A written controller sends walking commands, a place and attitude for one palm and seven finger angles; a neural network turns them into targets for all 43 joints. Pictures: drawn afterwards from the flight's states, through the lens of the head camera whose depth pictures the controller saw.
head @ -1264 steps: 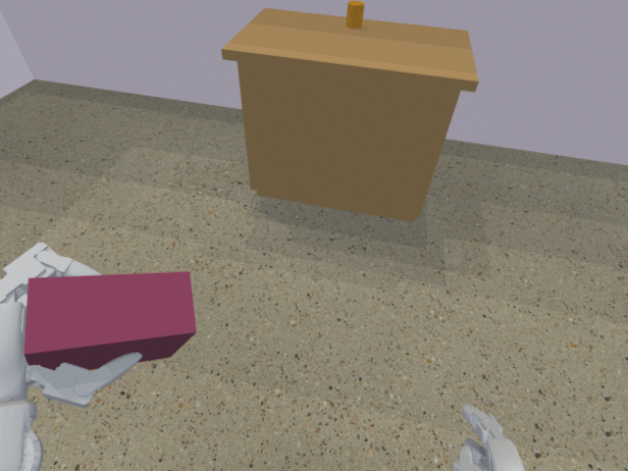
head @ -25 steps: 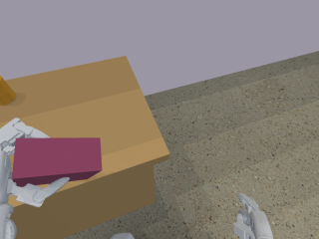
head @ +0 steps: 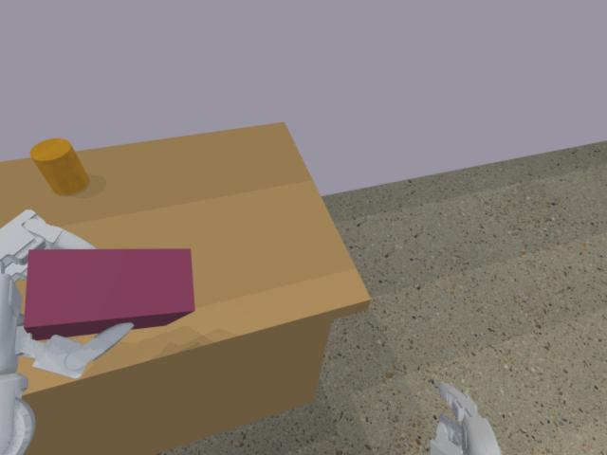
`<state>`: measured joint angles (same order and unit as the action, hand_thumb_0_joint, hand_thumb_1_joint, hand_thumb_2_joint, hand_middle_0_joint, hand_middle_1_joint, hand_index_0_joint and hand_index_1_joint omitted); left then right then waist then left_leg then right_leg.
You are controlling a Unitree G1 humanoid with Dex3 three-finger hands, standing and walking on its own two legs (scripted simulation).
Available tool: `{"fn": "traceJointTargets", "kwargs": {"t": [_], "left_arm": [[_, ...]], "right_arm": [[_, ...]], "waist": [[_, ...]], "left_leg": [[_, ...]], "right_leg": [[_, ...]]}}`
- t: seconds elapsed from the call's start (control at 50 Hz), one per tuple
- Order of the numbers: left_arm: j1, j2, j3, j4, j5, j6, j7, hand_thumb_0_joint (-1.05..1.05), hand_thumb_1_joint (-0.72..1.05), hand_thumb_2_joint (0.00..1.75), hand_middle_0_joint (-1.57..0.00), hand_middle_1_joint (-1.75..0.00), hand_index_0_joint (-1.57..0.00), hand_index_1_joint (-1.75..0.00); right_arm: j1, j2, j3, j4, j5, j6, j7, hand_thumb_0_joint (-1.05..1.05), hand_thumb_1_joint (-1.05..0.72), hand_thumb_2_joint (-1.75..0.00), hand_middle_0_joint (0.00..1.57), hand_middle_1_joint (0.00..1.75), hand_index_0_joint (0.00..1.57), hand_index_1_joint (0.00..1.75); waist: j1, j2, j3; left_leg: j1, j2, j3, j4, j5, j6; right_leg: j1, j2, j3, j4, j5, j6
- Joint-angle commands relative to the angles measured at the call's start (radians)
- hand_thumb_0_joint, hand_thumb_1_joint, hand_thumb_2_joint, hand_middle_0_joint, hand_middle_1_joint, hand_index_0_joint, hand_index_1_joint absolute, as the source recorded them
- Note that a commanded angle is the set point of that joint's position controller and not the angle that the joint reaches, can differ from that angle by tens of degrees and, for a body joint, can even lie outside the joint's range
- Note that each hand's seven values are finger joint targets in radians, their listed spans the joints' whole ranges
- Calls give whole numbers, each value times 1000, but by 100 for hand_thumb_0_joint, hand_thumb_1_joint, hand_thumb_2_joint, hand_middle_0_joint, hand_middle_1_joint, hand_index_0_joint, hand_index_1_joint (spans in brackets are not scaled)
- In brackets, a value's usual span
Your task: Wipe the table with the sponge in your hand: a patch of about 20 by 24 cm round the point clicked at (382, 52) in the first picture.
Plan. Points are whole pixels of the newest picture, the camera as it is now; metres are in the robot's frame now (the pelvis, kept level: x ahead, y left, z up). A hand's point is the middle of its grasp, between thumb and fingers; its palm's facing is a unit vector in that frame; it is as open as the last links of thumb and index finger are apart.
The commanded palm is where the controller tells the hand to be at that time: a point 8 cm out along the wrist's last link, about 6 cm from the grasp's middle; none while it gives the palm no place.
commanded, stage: come to a stop and stand still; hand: left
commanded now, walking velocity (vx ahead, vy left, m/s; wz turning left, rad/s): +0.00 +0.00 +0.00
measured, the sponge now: (134, 293) +0.23 +0.20 +0.15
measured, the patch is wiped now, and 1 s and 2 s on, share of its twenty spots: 0.00 0.00 0.00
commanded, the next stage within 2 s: look again from close up in 0.30 s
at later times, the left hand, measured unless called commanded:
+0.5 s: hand (27, 212) +0.26 +0.29 +0.22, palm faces +0.51 -0.71 -0.49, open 10.0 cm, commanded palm +0.17 +0.28 +0.18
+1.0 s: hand (71, 229) +0.26 +0.26 +0.20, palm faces +0.40 -0.80 -0.46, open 10.0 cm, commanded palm +0.19 +0.28 +0.18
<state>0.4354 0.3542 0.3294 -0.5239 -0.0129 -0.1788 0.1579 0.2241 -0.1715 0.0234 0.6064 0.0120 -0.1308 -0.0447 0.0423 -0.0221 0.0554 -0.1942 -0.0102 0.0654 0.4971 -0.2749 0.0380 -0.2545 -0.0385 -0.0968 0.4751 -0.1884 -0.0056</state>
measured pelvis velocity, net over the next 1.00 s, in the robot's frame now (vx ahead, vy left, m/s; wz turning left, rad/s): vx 0.02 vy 0.01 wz -0.05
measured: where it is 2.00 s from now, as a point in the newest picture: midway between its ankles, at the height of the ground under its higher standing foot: outside the picture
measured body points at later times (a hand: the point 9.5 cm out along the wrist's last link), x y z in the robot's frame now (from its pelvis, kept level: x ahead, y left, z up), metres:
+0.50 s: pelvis +0.00 +0.00 +0.00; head +0.05 +0.03 +0.44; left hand +0.23 +0.33 +0.24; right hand +0.17 -0.23 -0.09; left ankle +0.00 +0.09 -0.74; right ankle +0.04 -0.12 -0.74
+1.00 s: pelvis +0.02 +0.01 +0.00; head +0.05 +0.03 +0.45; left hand +0.24 +0.30 +0.22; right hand +0.20 -0.22 -0.07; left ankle +0.00 +0.09 -0.74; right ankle +0.04 -0.12 -0.74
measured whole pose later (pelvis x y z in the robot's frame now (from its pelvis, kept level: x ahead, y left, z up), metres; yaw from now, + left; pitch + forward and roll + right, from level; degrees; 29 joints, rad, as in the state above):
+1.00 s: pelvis +0.02 +0.01 +0.00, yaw -3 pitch -1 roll -1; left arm 0.25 0.44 0.43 -0.44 0.01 -0.26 0.06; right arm 0.19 -0.21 -0.01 0.59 -0.01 -0.18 -0.01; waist 0.06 -0.01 0.07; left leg -0.20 0.02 0.11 0.53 -0.32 0.05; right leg -0.26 -0.01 -0.05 0.46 -0.19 0.01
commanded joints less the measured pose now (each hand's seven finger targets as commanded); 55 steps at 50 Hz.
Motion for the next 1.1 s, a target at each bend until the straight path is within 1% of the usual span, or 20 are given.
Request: {"fn": "traceJointTargets", "kwargs": {"t": [0.0,0.18,0.36,0.38,0.4,0.42,0.5,0.56,0.64,0.7,0.72,0.76,0.8,0.92,0.94,0.96,0.98,1.0,1.02,1.08], "left_arm": [[-101,144,104,-131,-11,-54,14,0,10,130,-120,-160,-120,-160],[-85,152,104,-181,-14,-54,7,0,10,130,-120,-160,-120,-160],[-30,172,137,-235,-28,-74,12,0,10,130,-120,-160,-120,-160],[-1072,968,714,-382,143,-161,-6,0,10,130,-120,-160,-120,-160],[-806,573,451,52,53,-112,-38,0,10,130,-120,-160,-120,-160],[-516,417,341,50,4,-107,-57,0,10,130,-120,-160,-120,-160],[-91,64,44,64,-59,-100,-109,0,10,130,-120,-160,-120,-160],[-9,92,25,-109,-42,-91,-99,0,10,130,-120,-160,-120,-160],[-59,281,235,-169,-34,-94,-50,0,10,130,-120,-160,-120,-160],[-162,351,300,-232,-43,-106,-36,0,10,130,-120,-160,-120,-160],[-155,283,246,-221,-51,-106,-38,0,10,130,-120,-160,-120,-160],[-175,288,236,-233,-48,-105,-38,0,10,130,-120,-160,-120,-160],[-183,271,222,-235,-42,-108,-39,0,10,130,-120,-160,-120,-160],[-24,117,102,-71,-37,-86,-49,0,10,130,-120,-160,-120,-160],[-1050,898,642,-349,117,-184,-51,0,10,130,-120,-160,-120,-160],[-355,252,269,345,2,-124,-100,0,10,130,-120,-160,-120,-160],[-182,203,198,116,-18,-133,-83,0,10,130,-120,-160,-120,-160],[-71,53,90,217,-44,-100,-75,0,10,130,-120,-160,-120,-160],[-121,126,109,86,-41,-105,-74,0,10,130,-120,-160,-120,-160],[-59,130,77,-19,-40,-102,-66,0,10,130,-120,-160,-120,-160]], "right_arm": [[-81,-144,-56,-148,8,-54,-8,0,-90,-90,20,30,20,30],[-95,-139,-51,-169,3,-47,2,0,-90,-90,20,30,20,30],[-94,-145,-64,-168,4,-47,0,0,-90,-90,20,30,20,30],[41,-170,-60,-136,-71,-92,-1,0,-90,-90,20,30,20,30],[-38,-119,-72,-48,-10,-62,-6,0,-90,-90,20,30,20,30],[-46,-135,-80,-95,-15,-55,9,0,-90,-90,20,30,20,30],[-52,-154,-89,-149,25,-69,66,0,-90,-90,20,30,20,30],[-71,-156,-78,-183,29,-60,88,0,-90,-90,20,30,20,30],[-97,-152,-72,-205,15,-52,44,0,-90,-90,20,30,20,30],[-113,-153,-65,-201,10,-49,12,0,-90,-90,20,30,20,30],[-110,-138,-64,-201,11,-50,8,0,-90,-90,20,30,20,30],[-103,-138,-61,-198,13,-60,8,0,-90,-90,20,30,20,30],[-104,-137,-58,-187,11,-71,12,0,-90,-90,20,30,20,30],[-63,-156,-66,-163,5,-69,28,0,-90,-90,20,30,20,30],[-12,-213,-78,-127,-75,-110,33,0,-90,-90,20,30,20,30],[-45,-84,-58,-90,-16,-105,24,0,-90,-90,20,30,20,30],[-7,-144,-83,-179,-6,-97,26,0,-90,-90,20,30,20,30],[-35,-143,-84,-159,16,-86,29,0,-90,-90,20,30,20,30],[-37,-172,-97,-180,11,-71,32,0,-90,-90,20,30,20,30],[-83,-159,-80,-216,10,-56,48,0,-90,-90,20,30,20,30]], "waist": [[-30,107,-64],[-30,62,-118],[-30,136,-174],[-1,-19,-46],[-27,78,-84],[-15,49,-133],[3,201,-223],[5,74,-166],[-5,-187,-180],[-24,-8,-157],[-27,83,-167],[-19,211,-186],[-19,219,-206],[-21,-3,-184],[21,15,-80],[-9,-57,-244],[1,11,-184],[-22,113,-211],[-20,173,-219],[-6,59,-167]], "left_leg": [[-134,147,-145,-212,-34,-4],[-96,136,-131,-187,63,-15],[-19,125,-119,-138,276,-49],[-204,142,-53,39,277,-7],[-44,142,-83,15,197,-33],[21,103,-80,-81,217,-56],[45,127,-60,-113,201,-10],[-78,145,-54,-128,157,3],[-52,87,-38,-58,101,-19],[-20,75,-50,-69,113,-23],[-22,86,-52,-80,143,-18],[-13,94,-43,-72,202,-17],[15,92,-38,-56,267,-25],[34,107,-34,-58,268,-27],[-128,70,32,53,283,-34],[-34,33,-46,-65,295,-33],[43,78,-42,-77,366,-47],[115,95,-28,-108,439,-57],[112,118,-45,-102,503,-54],[-10,157,-74,-121,401,-31]], "right_leg": [[134,-34,93,-53,9,-20],[172,-42,101,-73,94,-21],[181,-45,91,-42,216,-34],[72,-47,141,-65,169,-23],[-50,-141,148,-75,109,-98],[22,-76,164,-25,170,-97],[92,-40,121,35,136,-22],[162,-32,92,33,133,-8],[143,-57,138,-60,140,-18],[95,-65,186,-55,146,-34],[119,-61,173,-34,173,-32],[151,-51,165,-18,237,-29],[162,-49,150,-16,288,-32],[134,-51,136,-49,312,-21],[65,-9,158,-88,351,-5],[169,-96,181,-19,419,-105],[159,-68,239,-43,475,-65],[137,-56,176,14,388,-58],[110,-50,139,30,307,-34],[147,-38,101,34,193,-13]]}}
